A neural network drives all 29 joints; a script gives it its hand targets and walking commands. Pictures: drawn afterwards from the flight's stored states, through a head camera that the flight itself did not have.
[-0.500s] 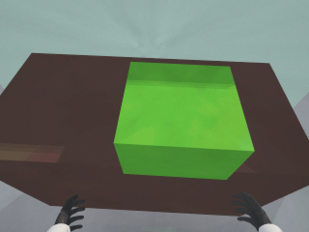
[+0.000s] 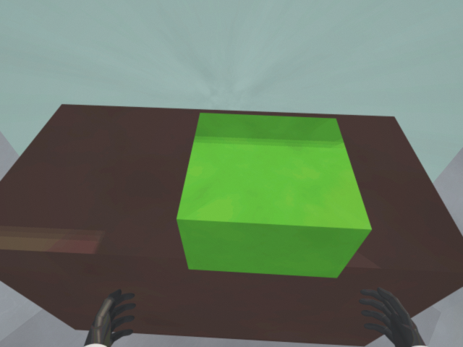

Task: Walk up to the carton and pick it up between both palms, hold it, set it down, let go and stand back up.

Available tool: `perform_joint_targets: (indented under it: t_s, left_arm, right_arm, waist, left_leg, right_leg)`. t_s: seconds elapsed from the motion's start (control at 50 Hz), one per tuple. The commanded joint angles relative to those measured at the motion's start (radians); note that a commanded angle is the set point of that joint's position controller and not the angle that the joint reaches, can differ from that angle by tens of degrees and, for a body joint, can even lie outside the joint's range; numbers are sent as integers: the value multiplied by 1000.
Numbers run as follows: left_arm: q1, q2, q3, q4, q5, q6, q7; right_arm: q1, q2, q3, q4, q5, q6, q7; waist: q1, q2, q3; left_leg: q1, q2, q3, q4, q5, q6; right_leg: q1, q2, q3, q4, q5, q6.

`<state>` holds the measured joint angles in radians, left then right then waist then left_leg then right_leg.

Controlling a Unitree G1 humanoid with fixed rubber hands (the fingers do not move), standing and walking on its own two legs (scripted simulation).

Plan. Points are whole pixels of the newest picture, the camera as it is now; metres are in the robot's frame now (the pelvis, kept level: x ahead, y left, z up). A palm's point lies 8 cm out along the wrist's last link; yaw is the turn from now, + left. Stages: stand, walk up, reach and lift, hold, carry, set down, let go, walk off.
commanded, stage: reach and lift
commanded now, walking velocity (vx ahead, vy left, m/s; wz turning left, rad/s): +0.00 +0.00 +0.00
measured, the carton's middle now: (265, 191) +0.42 -0.04 +0.00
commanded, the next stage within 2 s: none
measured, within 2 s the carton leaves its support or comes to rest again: neither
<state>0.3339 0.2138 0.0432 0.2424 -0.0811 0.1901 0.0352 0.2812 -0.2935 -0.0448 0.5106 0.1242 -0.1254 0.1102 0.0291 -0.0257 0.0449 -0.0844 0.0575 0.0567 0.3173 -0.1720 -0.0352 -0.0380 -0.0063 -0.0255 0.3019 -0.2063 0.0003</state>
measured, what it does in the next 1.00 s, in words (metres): stands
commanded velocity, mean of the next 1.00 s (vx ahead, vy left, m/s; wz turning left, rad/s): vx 0.00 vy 0.00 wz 0.00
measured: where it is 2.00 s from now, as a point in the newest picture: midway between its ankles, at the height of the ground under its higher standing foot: outside the picture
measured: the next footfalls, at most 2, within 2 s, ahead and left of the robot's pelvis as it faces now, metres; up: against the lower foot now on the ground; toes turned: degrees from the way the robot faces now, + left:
none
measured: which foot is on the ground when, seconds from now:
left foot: down 0.00-1.00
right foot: down 0.00-1.00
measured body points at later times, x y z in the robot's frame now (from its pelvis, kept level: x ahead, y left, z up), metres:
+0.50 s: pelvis -0.01 +0.00 +0.00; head -0.01 +0.01 +0.45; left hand +0.17 +0.24 -0.02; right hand +0.18 -0.26 -0.01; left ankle +0.00 +0.14 -0.75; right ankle -0.02 -0.12 -0.75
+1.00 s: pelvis +0.01 +0.00 +0.00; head +0.00 +0.00 +0.45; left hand +0.23 +0.23 +0.02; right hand +0.23 -0.27 +0.03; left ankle +0.00 +0.14 -0.75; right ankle -0.02 -0.12 -0.75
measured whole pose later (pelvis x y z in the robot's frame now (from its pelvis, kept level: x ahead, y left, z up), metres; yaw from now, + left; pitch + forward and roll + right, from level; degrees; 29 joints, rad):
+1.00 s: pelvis +0.01 +0.00 +0.00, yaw -1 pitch -2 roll +0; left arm 0.23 0.28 -0.01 0.13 -0.24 -0.02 0.06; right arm 0.23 -0.38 -0.05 0.23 0.37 -0.10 0.07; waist 0.02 -0.01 0.00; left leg -0.09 0.05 0.05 0.31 -0.18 -0.04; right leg -0.07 0.00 0.00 0.31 -0.21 0.00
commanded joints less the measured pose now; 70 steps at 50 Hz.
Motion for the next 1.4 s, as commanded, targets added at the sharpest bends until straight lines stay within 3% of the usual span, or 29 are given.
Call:
perform_joint_targets:
  t_s: [0.0,0.2,0.24,0.32,0.72,0.84,1.02,1.12,1.24,1.38]
  left_arm:
    - [-47,109,32,-170,-20,-69,11]
    - [1,121,8,-231,-63,-144,28]
    - [-10,134,5,-231,-81,-163,28]
    - [-29,145,-8,-253,-97,-206,38]
    - [-106,156,-21,-233,-142,-360,31]
    - [-187,172,-14,-245,-166,-329,30]
    - [-292,192,37,-310,-162,-198,16]
    - [-369,201,61,-327,-173,-118,-1]
    - [-493,208,83,-359,-168,-30,-3]
    - [-563,200,117,-324,-150,40,-12]
  right_arm:
    - [-37,-135,-70,-195,7,-30,-10]
    - [24,-116,-100,-346,38,-14,-15]
    - [23,-114,-100,-377,42,-15,-17]
    - [15,-114,-108,-392,66,-24,-17]
    - [-52,-183,-83,-406,203,-99,-30]
    - [-129,-218,-73,-442,231,-74,-36]
    - [-216,-258,-82,-471,264,28,-44]
    - [-294,-275,-92,-500,266,95,-48]
    - [-418,-322,-117,-485,277,157,-40]
    - [-519,-351,-105,-435,294,190,-35]
  waist:
    - [3,-2,-44]
    - [15,2,-26]
    - [16,-20,-34]
    - [15,8,-37]
    - [-3,4,-82]
    - [-2,-3,-118]
    - [-8,5,-160]
    - [-16,-22,-176]
    - [-17,18,-217]
    - [-21,-11,-260]
  left_leg:
    - [109,-92,26,-12,166,-13]
    - [95,-83,17,-32,138,-13]
    - [89,-85,18,-35,109,-7]
    - [90,-78,10,-34,89,-12]
    - [119,-79,-23,6,220,-20]
    - [108,-82,-22,6,217,-14]
    - [118,-82,-20,-2,231,-8]
    - [112,-81,-20,-17,208,4]
    - [133,-72,-24,-21,218,-8]
    - [121,-71,-23,-17,247,1]
  right_leg:
    - [-127,46,1,-84,83,-4]
    - [-148,42,17,-97,25,-16]
    - [-151,37,21,-96,13,-16]
    - [-168,34,26,-88,-17,-25]
    - [-137,40,45,-58,143,-21]
    - [-124,41,51,-49,168,-17]
    - [-120,39,55,-49,224,-5]
    - [-124,39,52,-56,229,3]
    - [-155,46,44,-62,196,-2]
    - [-126,51,42,-47,260,9]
